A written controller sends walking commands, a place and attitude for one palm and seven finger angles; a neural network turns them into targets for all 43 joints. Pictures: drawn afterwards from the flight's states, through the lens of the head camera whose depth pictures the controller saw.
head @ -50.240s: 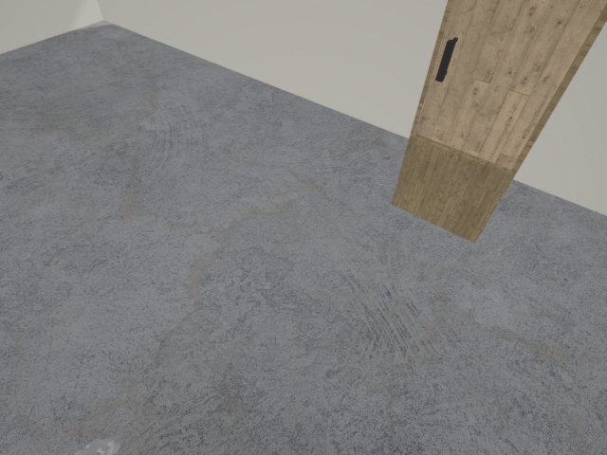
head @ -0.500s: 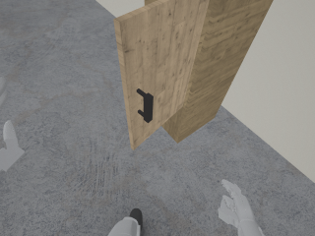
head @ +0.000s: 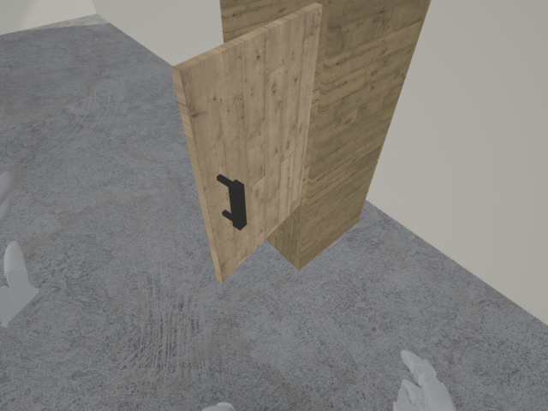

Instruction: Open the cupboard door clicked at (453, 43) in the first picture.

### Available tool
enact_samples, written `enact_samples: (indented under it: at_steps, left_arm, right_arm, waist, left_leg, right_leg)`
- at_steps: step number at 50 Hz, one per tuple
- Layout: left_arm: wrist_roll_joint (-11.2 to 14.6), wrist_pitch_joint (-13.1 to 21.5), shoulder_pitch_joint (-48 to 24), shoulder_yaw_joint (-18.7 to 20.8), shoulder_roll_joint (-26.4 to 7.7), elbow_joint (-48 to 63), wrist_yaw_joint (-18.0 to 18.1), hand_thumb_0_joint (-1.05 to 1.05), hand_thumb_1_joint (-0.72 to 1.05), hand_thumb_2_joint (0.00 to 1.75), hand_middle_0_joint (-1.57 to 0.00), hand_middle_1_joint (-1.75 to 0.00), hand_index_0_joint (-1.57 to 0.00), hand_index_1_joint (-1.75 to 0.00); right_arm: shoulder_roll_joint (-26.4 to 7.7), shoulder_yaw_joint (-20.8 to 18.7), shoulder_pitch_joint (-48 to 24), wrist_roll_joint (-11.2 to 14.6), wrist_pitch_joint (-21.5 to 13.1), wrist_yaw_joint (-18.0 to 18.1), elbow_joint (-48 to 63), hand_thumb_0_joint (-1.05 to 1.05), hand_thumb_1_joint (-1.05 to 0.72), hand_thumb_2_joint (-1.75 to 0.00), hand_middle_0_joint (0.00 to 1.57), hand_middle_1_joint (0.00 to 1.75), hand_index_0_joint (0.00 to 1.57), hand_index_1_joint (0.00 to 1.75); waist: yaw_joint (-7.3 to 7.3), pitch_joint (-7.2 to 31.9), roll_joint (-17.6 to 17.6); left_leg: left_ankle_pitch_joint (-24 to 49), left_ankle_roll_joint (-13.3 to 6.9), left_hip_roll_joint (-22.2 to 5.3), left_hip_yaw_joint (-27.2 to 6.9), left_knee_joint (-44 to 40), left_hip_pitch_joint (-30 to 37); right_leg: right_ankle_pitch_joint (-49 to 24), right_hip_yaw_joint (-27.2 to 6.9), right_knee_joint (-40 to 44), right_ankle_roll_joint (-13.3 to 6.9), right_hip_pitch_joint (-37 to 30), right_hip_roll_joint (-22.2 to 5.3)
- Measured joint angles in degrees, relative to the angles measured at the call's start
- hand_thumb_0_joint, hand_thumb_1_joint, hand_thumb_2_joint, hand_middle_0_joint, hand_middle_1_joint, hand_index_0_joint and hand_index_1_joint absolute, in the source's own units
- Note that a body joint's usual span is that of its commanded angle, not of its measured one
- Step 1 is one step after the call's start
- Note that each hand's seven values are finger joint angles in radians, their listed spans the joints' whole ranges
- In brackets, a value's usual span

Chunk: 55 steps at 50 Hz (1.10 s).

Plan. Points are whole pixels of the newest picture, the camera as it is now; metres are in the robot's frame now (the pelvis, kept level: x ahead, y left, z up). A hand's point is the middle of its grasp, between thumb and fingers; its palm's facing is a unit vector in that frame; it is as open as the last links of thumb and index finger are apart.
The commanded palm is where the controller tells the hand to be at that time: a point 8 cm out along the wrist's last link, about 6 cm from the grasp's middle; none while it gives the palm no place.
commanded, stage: stop stepping back and stand still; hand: left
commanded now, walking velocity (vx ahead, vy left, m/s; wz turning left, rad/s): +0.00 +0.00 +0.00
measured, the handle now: (231, 201) +0.51 +0.09 -0.03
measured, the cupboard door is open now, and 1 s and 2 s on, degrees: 100 100 100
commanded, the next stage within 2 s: let the arm hang, fingers relaxed in 0.16 s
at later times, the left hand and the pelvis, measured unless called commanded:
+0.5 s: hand out of the picture +0.10 +0.21 -0.14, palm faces -0.02 -0.97 -0.25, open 7.4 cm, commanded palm none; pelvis -0.02 +0.01 +0.00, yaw +2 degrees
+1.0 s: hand out of the picture -0.10 +0.18 -0.16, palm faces +0.08 -0.97 -0.21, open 7.4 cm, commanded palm none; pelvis -0.03 +0.01 +0.01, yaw +2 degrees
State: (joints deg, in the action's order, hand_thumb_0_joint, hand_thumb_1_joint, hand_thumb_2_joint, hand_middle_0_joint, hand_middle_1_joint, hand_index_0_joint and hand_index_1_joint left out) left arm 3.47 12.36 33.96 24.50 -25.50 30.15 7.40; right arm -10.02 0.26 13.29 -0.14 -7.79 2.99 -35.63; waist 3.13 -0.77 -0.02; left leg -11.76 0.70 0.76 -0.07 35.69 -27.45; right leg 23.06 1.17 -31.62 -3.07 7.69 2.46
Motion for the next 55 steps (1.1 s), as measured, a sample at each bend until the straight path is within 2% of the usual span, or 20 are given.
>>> enact_samples:
  at_steps: [2,3,5,9,12,13,14,15,17,20,23,26,28,31,36,44,51,55]
  left_arm:
    - [-0.2,0.5,3.3,-0.2,0.1,0.9,0.0,0.01,0.89,0.90,-0.21,-0.30,-0.21,-0.31]
    - [-0.5,0.8,3.8,-0.3,0.3,0.5,0.1,0.01,0.88,0.90,-0.22,-0.31,-0.21,-0.31]
    - [-0.8,0.9,2.5,-0.5,0.9,-1.6,0.5,0.01,0.88,0.90,-0.22,-0.31,-0.21,-0.31]
    - [-1.1,-1.1,-5.1,-1.2,3.0,-8.2,1.0,0.01,0.88,0.90,-0.22,-0.31,-0.21,-0.31]
    - [-1.1,-3.2,-7.0,-1.8,4.0,-8.6,1.0,0.01,0.89,0.90,-0.21,-0.30,-0.21,-0.31]
    - [-1.2,-3.3,-6.6,-2.1,4.0,-7.7,0.9,0.01,0.89,0.90,-0.21,-0.30,-0.21,-0.31]
    - [-2.0,-2.0,-7.5,-3.7,3.7,-10.1,0.2,0.01,0.89,0.90,-0.21,-0.30,-0.21,-0.31]
    - [-2.9,-2.1,-9.9,-6.6,3.4,-15.0,-1.3,0.01,0.89,0.90,-0.21,-0.30,-0.20,-0.31]
    - [-4.1,-5.2,-15.2,-12.9,3.5,-28.1,-4.4,0.00,0.89,0.90,-0.20,-0.30,-0.20,-0.31]
    - [-4.8,-10.7,-21.2,-19.8,5.8,-48.9,-6.9,0.00,0.90,0.90,-0.20,-0.30,-0.20,-0.30]
    - [-4.7,-14.0,-23.0,-23.4,9.3,-65.3,-7.4,0.01,0.90,0.90,-0.20,-0.30,-0.20,-0.30]
    - [-4.4,-15.4,-21.9,-25.3,12.8,-76.6,-7.5,0.01,0.91,0.90,-0.20,-0.30,-0.20,-0.30]
    - [-4.1,-15.4,-20.2,-25.6,14.5,-82.1,-7.1,0.01,0.92,0.90,-0.20,-0.30,-0.20,-0.30]
    - [-3.8,-15.0,-17.6,-24.7,14.4,-88.1,-6.7,0.01,0.96,0.90,-0.21,-0.30,-0.20,-0.30]
    - [-3.5,-14.5,-13.2,-24.4,14.1,-94.9,-6.7,0.01,0.95,0.90,-0.21,-0.30,-0.20,-0.30]
    - [-3.4,-13.9,-10.1,-24.3,15.4,-98.7,-6.0,0.01,0.92,0.90,-0.20,-0.30,-0.20,-0.30]
    - [-3.5,-13.0,-12.1,-24.2,17.5,-97.1,-5.6,0.00,0.91,0.90,-0.20,-0.30,-0.20,-0.30]
    - [-3.6,-12.4,-13.9,-24.2,18.7,-95.6,-5.4,0.00,0.91,0.90,-0.20,-0.30,-0.20,-0.30]
  right_arm:
    - [0.2,0.2,0.5,0.2,1.0,-0.1,-0.9,0.02,-0.90,-0.89,0.20,0.30,0.20,0.30]
    - [0.1,0.3,0.8,0.2,1.2,0.2,-1.4,0.02,-0.90,-0.89,0.20,0.30,0.20,0.30]
    - [-0.6,0.5,1.4,0.3,1.0,0.9,-2.0,0.01,-0.90,-0.89,0.21,0.30,0.20,0.30]
    - [-1.8,0.1,-0.7,0.8,1.4,1.8,-3.4,0.02,-0.90,-0.89,0.21,0.30,0.20,0.30]
    - [-1.9,0.3,-2.3,1.0,1.2,1.3,-1.9,0.02,-0.90,-0.89,0.20,0.30,0.20,0.30]
    - [-1.7,0.5,-2.7,1.0,1.0,1.2,-1.1,0.02,-0.90,-0.89,0.20,0.30,0.20,0.30]
    - [-2.1,0.0,-3.2,0.9,-0.3,0.2,-2.0,0.02,-0.90,-0.89,0.20,0.30,0.20,0.30]
    - [-2.9,-0.4,-4.0,0.8,-0.6,-1.0,-3.5,0.01,-0.90,-0.89,0.20,0.30,0.20,0.30]
    - [-5.1,-0.9,-5.8,0.4,1.3,-2.5,-6.7,0.01,-0.90,-0.89,0.20,0.30,0.20,0.30]
    - [-6.9,-1.0,-7.4,-0.3,4.6,-3.2,-10.4,0.01,-0.90,-0.89,0.21,0.30,0.20,0.30]
    - [-7.1,-0.9,-7.0,-0.9,6.7,-3.3,-13.2,0.01,-0.91,-0.89,0.20,0.30,0.20,0.30]
    - [-6.5,-0.5,-5.2,-1.2,8.4,-2.9,-16.4,0.01,-0.91,-0.89,0.20,0.30,0.20,0.30]
    - [-5.7,-0.4,-3.6,-1.3,9.2,-2.6,-18.9,0.01,-0.91,-0.89,0.20,0.30,0.20,0.30]
    - [-4.1,-0.2,-0.9,-1.1,10.0,-2.1,-22.7,0.01,-0.91,-0.89,0.20,0.30,0.20,0.30]
    - [-1.5,-0.3,2.4,-0.8,10.7,-1.5,-27.4,0.01,-0.91,-0.89,0.20,0.30,0.20,0.30]
    - [1.9,-0.4,4.3,-0.6,10.4,-1.3,-29.7,0.01,-0.91,-0.89,0.20,0.30,0.20,0.30]
    - [3.9,-0.4,3.7,-0.8,9.8,-1.4,-29.8,0.01,-0.91,-0.89,0.20,0.30,0.20,0.30]
    - [3.9,-0.5,3.5,-1.1,9.8,-1.2,-30.2,0.02,-0.92,-0.89,0.20,0.30,0.20,0.30]
  waist:
    - [-1.61,1.9,0.0]
    - [-2.37,2.5,0.0]
    - [-3.44,3.0,0.8]
    - [-4.94,0.9,1.0]
    - [-4.42,-0.3,0.6]
    - [-4.07,-0.4,0.3]
    - [-3.97,-0.1,0.8]
    - [-4.10,0.4,1.7]
    - [-4.19,1.4,3.3]
    - [-2.96,1.5,3.7]
    - [-1.45,0.2,2.0]
    - [-0.98,-1.5,0.0]
    - [-1.30,-2.5,-1.0]
    - [-2.34,-3.7,-1.7]
    - [-3.40,-4.8,-0.6]
    - [-3.13,-4.2,1.7]
    - [-2.76,-2.4,2.2]
    - [-2.71,-1.6,1.9]
  left_leg:
    - [-2.9,0.3,0.0,-0.3,6.8,-0.2]
    - [-3.3,0.1,-0.2,0.0,6.6,1.1]
    - [1.7,-0.6,-1.1,0.3,0.4,5.6]
    - [-1.2,-1.0,-0.4,0.6,-4.4,9.2]
    - [0.2,-0.9,-0.4,0.7,-5.4,9.2]
    - [0.4,-0.9,-0.4,0.8,-5.4,8.9]
    - [0.6,-0.8,-0.7,0.5,-5.0,7.8]
    - [0.8,-0.9,-0.8,0.1,-4.4,6.8]
    - [0.8,-1.0,-0.8,-0.6,-3.1,5.1]
    - [0.6,-1.2,-0.2,-1.1,-1.4,4.1]
    - [1.0,-1.2,0.1,-1.5,-1.5,4.7]
    - [2.2,-1.0,0.0,-2.1,-3.3,6.1]
    - [3.1,-0.8,-0.3,-2.4,-4.8,6.9]
    - [4.3,-0.6,-0.7,-3.0,-6.7,7.7]
    - [5.3,-0.5,-1.0,-3.4,-8.2,8.5]
    - [5.7,-1.0,-0.5,-2.5,-9.3,9.3]
    - [5.7,-1.2,0.1,-1.8,-9.8,9.5]
    - [5.3,-1.1,0.3,-1.8,-9.6,9.7]
  right_leg:
    - [-0.1,-1.1,1.5,0.1,-0.4,0.0]
    - [-0.2,-1.5,2.2,0.2,-0.8,-0.2]
    - [0.1,-1.4,2.5,0.7,-1.4,-0.1]
    - [0.6,-1.1,0.2,1.9,-1.1,-1.1]
    - [-0.2,-1.0,0.9,2.3,-1.1,-1.2]
    - [0.0,-1.1,2.0,1.7,-1.3,-1.1]
    - [-0.2,-0.9,2.2,1.2,-0.6,-0.8]
    - [-0.5,-0.5,1.9,1.1,0.2,-0.5]
    - [-0.6,0.3,0.7,1.2,1.6,-0.4]
    - [0.4,1.0,-2.0,1.3,2.8,-0.8]
    - [0.6,1.5,-2.7,1.3,2.3,-1.2]
    - [-0.6,1.9,-0.8,1.2,0.8,-0.9]
    - [-1.7,2.2,1.1,1.0,-0.2,-0.6]
    - [-3.4,2.7,4.0,0.7,-1.5,0.1]
    - [-5.0,2.9,6.8,0.7,-2.8,0.5]
    - [-4.9,2.1,6.5,1.1,-2.8,-0.2]
    - [-3.9,1.6,4.9,1.3,-2.0,-1.1]
    - [-3.4,1.7,4.6,1.2,-2.2,-1.2]
